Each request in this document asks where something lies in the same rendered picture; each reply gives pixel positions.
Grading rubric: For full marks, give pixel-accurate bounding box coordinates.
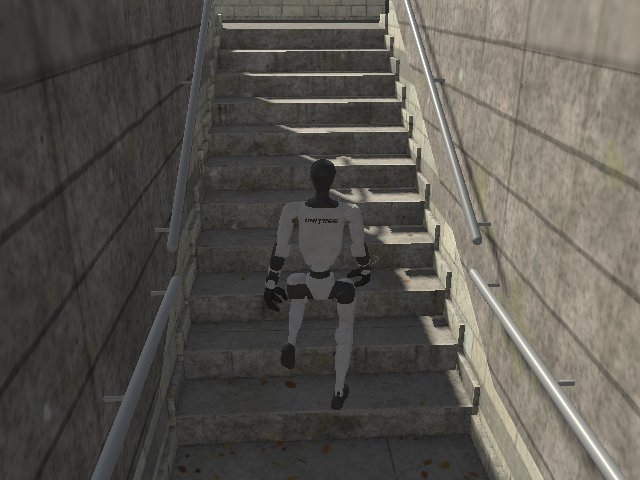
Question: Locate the robot left hand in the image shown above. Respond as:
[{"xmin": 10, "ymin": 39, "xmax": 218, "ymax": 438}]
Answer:
[{"xmin": 264, "ymin": 287, "xmax": 288, "ymax": 312}]

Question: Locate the left robot upper arm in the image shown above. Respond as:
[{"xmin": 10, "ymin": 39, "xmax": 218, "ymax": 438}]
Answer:
[{"xmin": 274, "ymin": 202, "xmax": 301, "ymax": 258}]

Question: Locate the right robot forearm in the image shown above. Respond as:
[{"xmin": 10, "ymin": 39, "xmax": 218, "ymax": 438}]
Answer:
[{"xmin": 355, "ymin": 242, "xmax": 371, "ymax": 275}]

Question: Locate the right robot upper arm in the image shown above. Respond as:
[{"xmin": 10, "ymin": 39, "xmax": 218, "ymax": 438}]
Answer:
[{"xmin": 343, "ymin": 203, "xmax": 366, "ymax": 257}]

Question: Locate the robot right hand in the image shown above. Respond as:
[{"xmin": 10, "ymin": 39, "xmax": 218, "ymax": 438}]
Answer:
[{"xmin": 347, "ymin": 268, "xmax": 371, "ymax": 287}]

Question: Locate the robot left shin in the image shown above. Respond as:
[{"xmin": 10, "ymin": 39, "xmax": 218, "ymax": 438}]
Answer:
[{"xmin": 287, "ymin": 299, "xmax": 305, "ymax": 347}]

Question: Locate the left robot forearm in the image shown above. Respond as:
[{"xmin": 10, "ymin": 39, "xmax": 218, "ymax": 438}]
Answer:
[{"xmin": 265, "ymin": 242, "xmax": 285, "ymax": 289}]

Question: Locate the humanoid robot torso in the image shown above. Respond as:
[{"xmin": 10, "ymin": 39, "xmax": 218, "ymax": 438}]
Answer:
[{"xmin": 298, "ymin": 197, "xmax": 345, "ymax": 300}]

